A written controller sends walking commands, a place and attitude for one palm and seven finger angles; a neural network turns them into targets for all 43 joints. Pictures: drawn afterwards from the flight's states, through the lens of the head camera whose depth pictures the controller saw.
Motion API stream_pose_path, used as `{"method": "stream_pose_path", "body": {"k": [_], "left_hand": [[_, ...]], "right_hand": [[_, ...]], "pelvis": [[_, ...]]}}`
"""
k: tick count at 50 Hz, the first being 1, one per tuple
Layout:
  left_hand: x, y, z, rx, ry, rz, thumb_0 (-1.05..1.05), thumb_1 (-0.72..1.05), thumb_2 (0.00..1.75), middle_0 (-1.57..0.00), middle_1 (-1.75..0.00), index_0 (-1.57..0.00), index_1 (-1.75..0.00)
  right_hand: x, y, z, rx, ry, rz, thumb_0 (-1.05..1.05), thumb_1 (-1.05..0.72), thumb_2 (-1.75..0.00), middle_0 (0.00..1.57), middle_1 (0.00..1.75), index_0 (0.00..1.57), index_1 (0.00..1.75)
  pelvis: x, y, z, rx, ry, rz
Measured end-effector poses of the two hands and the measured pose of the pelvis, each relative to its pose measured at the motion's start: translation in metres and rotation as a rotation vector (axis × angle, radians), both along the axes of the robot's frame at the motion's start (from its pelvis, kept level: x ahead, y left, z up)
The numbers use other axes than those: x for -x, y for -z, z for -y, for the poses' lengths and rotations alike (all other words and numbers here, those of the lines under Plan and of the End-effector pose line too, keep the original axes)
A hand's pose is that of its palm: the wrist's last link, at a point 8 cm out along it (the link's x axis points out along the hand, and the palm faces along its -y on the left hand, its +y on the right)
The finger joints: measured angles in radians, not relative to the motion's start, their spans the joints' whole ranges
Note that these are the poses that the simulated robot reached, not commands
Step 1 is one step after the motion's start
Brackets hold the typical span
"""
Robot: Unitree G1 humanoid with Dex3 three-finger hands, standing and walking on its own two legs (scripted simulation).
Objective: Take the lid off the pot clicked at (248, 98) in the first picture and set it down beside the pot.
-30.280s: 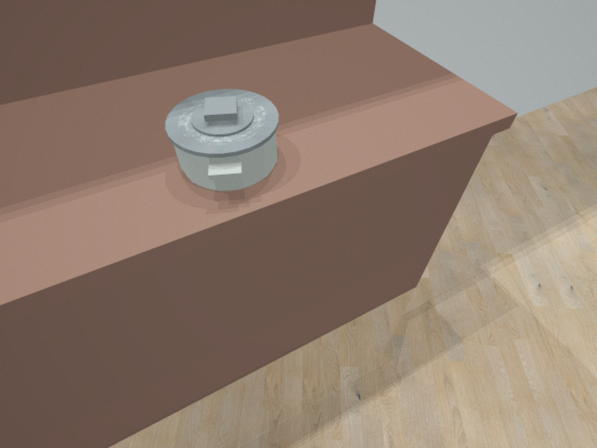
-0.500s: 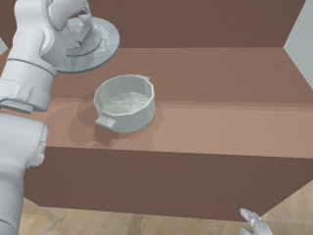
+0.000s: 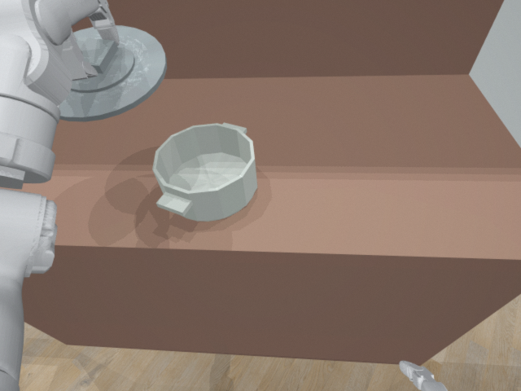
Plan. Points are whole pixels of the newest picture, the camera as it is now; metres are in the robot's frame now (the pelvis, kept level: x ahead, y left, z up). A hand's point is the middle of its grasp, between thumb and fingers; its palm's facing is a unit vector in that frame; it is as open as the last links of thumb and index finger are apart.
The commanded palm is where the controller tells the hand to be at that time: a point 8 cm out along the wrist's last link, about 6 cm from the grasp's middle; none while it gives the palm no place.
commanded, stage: move the lid sideways beside the pot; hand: left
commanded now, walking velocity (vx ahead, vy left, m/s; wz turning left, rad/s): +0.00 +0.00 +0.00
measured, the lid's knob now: (90, 54) +0.49 +0.22 +0.29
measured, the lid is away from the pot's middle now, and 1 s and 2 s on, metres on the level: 0.12 0.24 0.22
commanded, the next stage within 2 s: lower the lid onto the table in 0.96 s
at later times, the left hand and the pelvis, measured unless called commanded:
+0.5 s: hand (21, 69) +0.44 +0.28 +0.30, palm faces -0.17 -0.02 -0.99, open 8.8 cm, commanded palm +0.44 +0.28 +0.36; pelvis +0.00 +0.00 +0.00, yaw +1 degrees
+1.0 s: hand out of the picture +0.46 +0.32 +0.30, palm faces -0.16 -0.03 -0.99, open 8.8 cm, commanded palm +0.44 +0.32 +0.36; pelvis +0.01 +0.00 +0.00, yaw +0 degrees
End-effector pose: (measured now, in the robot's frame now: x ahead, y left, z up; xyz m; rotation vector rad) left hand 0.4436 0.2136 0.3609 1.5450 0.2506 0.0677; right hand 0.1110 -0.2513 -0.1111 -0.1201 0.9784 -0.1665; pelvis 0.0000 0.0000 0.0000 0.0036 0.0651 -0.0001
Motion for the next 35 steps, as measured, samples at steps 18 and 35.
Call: {"method": "stream_pose_path", "body": {"k": [18,35], "left_hand": [[0.015,0.004,-0.050,-0.016,-0.093,-0.020,-0.02,0.07,1.06,-0.63,-0.78,-0.59,-0.74],[0.004,0.007,-0.078,-0.016,-0.128,-0.068,-0.02,0.08,1.06,-0.63,-0.78,-0.59,-0.74]], "right_hand": [[0.006,-0.003,0.011,0.032,0.020,-0.033,0.01,-0.90,-0.90,0.20,0.30,0.20,0.30],[0.024,0.002,0.008,0.043,0.051,-0.110,0.01,-0.90,-0.90,0.20,0.30,0.21,0.30]], "pelvis": [[0.004,0.000,0.003,0.011,-0.007,0.001],[-0.001,-0.001,0.000,0.015,-0.003,-0.014]]}}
